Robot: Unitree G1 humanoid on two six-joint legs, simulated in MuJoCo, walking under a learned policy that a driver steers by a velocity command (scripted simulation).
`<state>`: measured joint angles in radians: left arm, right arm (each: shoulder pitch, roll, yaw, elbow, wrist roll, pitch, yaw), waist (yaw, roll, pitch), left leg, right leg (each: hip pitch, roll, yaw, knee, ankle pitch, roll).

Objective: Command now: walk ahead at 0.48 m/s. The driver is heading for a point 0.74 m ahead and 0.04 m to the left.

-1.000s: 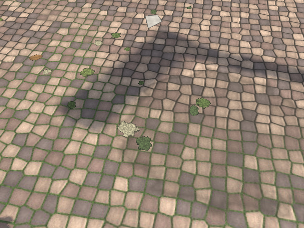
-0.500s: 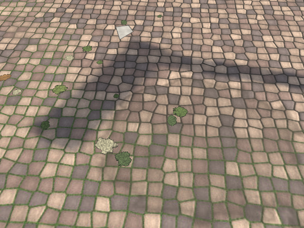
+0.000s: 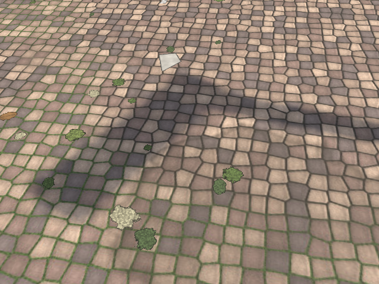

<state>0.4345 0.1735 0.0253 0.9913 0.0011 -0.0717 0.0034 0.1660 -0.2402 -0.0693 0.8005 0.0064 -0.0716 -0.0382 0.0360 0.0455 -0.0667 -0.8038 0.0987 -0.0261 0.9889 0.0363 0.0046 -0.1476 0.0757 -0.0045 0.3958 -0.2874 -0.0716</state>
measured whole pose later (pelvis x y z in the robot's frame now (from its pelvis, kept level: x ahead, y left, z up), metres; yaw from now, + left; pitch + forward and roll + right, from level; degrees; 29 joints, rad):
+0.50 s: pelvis +0.27 +0.05 +0.01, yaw +1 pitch +2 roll +1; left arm 0.19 0.27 0.08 0.90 -0.01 -0.07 0.02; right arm 0.29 -0.23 -0.06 0.92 0.00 -0.08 0.02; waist -0.02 -0.04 0.00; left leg -0.18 -0.07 0.04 0.29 -0.14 0.07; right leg -0.67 -0.13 0.04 1.00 -0.19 -0.01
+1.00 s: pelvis +0.54 -0.02 +0.01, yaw +0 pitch +1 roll +0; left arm 0.26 0.23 0.06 0.95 0.01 -0.09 -0.02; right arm 0.17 -0.28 -0.07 0.92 0.01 -0.08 -0.02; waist 0.03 0.03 0.02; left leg -0.59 0.10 -0.03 1.02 -0.27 0.02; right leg -0.20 0.05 -0.04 0.31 -0.13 -0.07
